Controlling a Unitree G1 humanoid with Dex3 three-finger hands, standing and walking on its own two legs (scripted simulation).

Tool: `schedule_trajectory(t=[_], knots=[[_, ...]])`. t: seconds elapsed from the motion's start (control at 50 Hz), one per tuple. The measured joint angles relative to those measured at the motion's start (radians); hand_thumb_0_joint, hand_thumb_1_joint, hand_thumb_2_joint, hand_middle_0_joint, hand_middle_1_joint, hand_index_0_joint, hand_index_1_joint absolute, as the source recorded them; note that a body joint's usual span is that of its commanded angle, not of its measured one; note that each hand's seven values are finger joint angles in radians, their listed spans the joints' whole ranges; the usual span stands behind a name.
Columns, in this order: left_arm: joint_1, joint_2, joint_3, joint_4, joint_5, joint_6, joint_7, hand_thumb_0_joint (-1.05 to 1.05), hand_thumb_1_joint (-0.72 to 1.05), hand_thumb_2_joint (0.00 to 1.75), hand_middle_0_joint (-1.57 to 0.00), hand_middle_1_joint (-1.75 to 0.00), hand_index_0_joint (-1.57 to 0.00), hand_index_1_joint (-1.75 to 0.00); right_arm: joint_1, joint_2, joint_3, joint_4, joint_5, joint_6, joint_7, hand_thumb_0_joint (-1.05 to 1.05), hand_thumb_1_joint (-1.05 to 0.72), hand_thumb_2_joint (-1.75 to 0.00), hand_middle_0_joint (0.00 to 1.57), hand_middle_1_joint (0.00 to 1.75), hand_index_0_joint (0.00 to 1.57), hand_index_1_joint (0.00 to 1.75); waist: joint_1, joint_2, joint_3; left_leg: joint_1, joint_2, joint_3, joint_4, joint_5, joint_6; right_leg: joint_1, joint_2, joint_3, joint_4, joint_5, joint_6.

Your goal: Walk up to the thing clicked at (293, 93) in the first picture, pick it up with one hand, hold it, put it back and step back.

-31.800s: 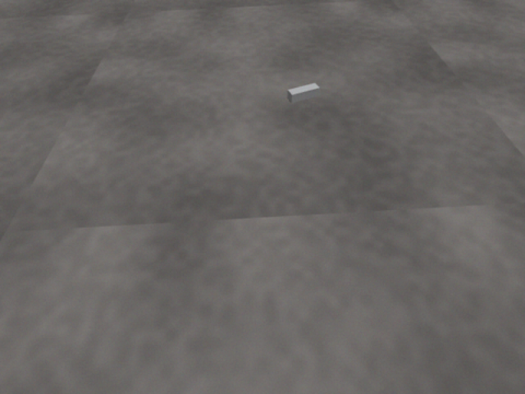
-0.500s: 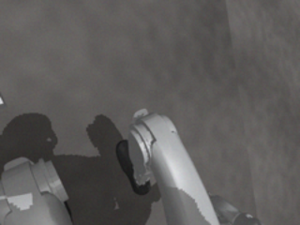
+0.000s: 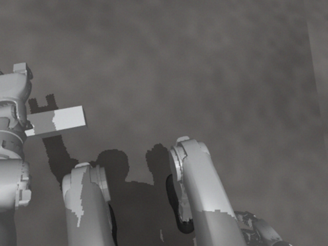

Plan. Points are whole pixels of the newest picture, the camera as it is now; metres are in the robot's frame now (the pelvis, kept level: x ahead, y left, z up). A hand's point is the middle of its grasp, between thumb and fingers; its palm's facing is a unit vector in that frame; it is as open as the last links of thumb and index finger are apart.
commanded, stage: withdraw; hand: left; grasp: from above
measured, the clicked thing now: (52, 123) +0.49 +0.25 -0.33
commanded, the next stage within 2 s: home in 0.44 s
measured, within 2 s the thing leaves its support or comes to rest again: neither
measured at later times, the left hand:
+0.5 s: hand (30, 116) +0.48 +0.27 -0.19, palm faces -0.37 -0.03 -0.93, open 13.4 cm
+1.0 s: hand (4, 138) +0.39 +0.26 -0.05, palm faces -0.36 -0.43 -0.83, open 8.7 cm
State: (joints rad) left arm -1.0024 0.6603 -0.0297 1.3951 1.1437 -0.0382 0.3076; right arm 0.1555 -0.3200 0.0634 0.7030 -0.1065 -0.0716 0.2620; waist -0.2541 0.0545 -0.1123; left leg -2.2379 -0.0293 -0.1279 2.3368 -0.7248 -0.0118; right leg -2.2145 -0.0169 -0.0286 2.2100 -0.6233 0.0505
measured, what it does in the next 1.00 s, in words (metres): rises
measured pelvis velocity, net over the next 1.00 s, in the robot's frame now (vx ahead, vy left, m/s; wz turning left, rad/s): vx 0.00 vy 0.00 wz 0.05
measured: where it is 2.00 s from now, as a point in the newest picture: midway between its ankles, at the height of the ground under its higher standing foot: (147, 230)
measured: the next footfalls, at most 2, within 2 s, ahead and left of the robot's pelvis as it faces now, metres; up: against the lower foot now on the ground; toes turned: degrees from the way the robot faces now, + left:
none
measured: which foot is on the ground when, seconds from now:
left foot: down 0.00-1.00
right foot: down 0.00-1.00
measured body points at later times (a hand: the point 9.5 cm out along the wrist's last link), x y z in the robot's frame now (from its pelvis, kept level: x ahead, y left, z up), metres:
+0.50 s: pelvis -0.01 +0.00 -0.03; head +0.24 +0.06 +0.34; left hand +0.49 +0.27 -0.14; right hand +0.02 -0.28 -0.12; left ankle +0.07 +0.12 -0.32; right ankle +0.11 -0.14 -0.32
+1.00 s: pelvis +0.00 +0.00 +0.08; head +0.20 +0.03 +0.48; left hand +0.40 +0.28 +0.00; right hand +0.11 -0.27 -0.05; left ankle +0.07 +0.12 -0.32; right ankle +0.11 -0.14 -0.32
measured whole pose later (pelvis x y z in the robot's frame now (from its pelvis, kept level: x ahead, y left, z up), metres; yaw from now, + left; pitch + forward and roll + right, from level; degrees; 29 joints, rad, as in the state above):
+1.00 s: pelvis +0.00 +0.00 +0.08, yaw +3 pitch +36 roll -6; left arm -0.51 0.49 0.02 0.77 0.74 -0.01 0.12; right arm 0.19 -0.30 -0.04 0.64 -0.02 0.03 0.11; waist -0.11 0.07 -0.19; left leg -2.01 -0.03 -0.10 2.08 -0.69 -0.01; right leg -1.99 -0.04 -0.02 1.98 -0.61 0.05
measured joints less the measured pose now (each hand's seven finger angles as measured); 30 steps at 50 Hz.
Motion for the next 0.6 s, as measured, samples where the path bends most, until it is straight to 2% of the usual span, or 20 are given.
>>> schedule_trajectory(t=[0.08, 0.16, 0.24, 0.32, 0.42, 0.5, 0.54, 0.6], knots=[[-0.039, -0.002, -0.014, 0.037, 0.002, -0.043, -0.067, 0.00, -0.49, 1.02, -0.14, -1.01, -0.11, -1.03, -0.018, -0.004, 0.007, -0.035, 0.005, 0.021, -0.049, 0.00, -0.92, -0.91, 0.20, 0.30, 0.20, 0.30, -0.001, -0.002, 0.016, 0.032, -0.004, 0.007, -0.038, 0.023, -0.004, 0.028, -0.006, 0.005, -0.025, 0.015, -0.001], [-0.050, 0.008, -0.007, 0.061, 0.030, -0.107, -0.077, 0.00, -0.47, 1.00, -0.15, -1.00, -0.13, -1.01, -0.019, -0.014, 0.021, -0.051, 0.001, 0.033, -0.092, 0.00, -0.92, -0.91, 0.20, 0.30, 0.20, 0.30, -0.009, -0.014, 0.037, 0.035, -0.008, 0.006, -0.049, 0.042, -0.010, 0.030, -0.009, 0.004, -0.031, 0.030, -0.004], [-0.041, 0.032, 0.008, 0.101, 0.071, -0.165, -0.032, 0.00, -0.45, 0.99, -0.17, -0.98, -0.15, -1.00, -0.007, -0.023, 0.033, -0.048, -0.010, 0.038, -0.117, 0.00, -0.92, -0.91, 0.20, 0.30, 0.20, 0.30, -0.020, -0.031, 0.053, 0.015, -0.010, -0.001, -0.031, 0.049, -0.015, 0.008, -0.008, 0.000, -0.015, 0.039, -0.006], [-0.027, 0.061, 0.037, 0.138, 0.116, -0.208, 0.034, 0.00, -0.43, 0.97, -0.18, -0.97, -0.16, -0.97, 0.014, -0.025, 0.040, -0.032, -0.029, 0.028, -0.128, 0.00, -0.92, -0.91, 0.20, 0.30, 0.20, 0.30, -0.029, -0.049, 0.071, -0.022, -0.013, -0.010, 0.008, 0.050, -0.022, -0.026, -0.004, -0.005, 0.019, 0.043, -0.005], [-0.015, 0.092, 0.083, 0.130, 0.158, -0.215, 0.123, 0.00, -0.42, 0.95, -0.19, -0.95, -0.18, -0.95, 0.039, -0.009, 0.033, -0.007, -0.056, 0.007, -0.129, 0.00, -0.91, -0.91, 0.20, 0.30, 0.20, 0.30, -0.037, -0.065, 0.096, -0.067, -0.018, -0.017, 0.060, 0.046, -0.023, -0.066, -0.002, -0.007, 0.062, 0.041, -0.002], [0.014, 0.078, 0.107, 0.031, 0.142, -0.169, 0.156, 0.00, -0.42, 0.94, -0.19, -0.94, -0.18, -0.94, 0.063, 0.015, 0.006, 0.012, -0.054, -0.002, -0.118, 0.00, -0.91, -0.90, 0.20, 0.30, 0.20, 0.30, -0.033, -0.056, 0.081, -0.093, -0.021, -0.009, 0.071, 0.040, -0.018, -0.089, -0.005, 0.000, 0.075, 0.031, -0.006], [0.002, 0.063, 0.094, 0.028, 0.121, -0.134, 0.158, 0.00, -0.42, 0.94, -0.19, -0.94, -0.18, -0.93, 0.065, 0.026, -0.001, 0.025, -0.047, -0.001, -0.113, 0.00, -0.91, -0.90, 0.20, 0.30, 0.20, 0.30, -0.030, -0.049, 0.064, -0.094, -0.020, -0.001, 0.064, 0.035, -0.014, -0.092, -0.006, 0.007, 0.072, 0.024, -0.007], [-0.020, 0.044, 0.071, 0.052, 0.099, -0.093, 0.130, 0.00, -0.41, 0.93, -0.19, -0.92, -0.18, -0.92, 0.057, 0.036, 0.000, 0.038, -0.037, 0.002, -0.107, 0.00, -0.91, -0.90, 0.20, 0.30, 0.21, 0.30, -0.028, -0.030, 0.040, -0.086, -0.016, 0.005, 0.048, 0.025, -0.006, -0.083, -0.006, 0.010, 0.056, 0.014, -0.004]])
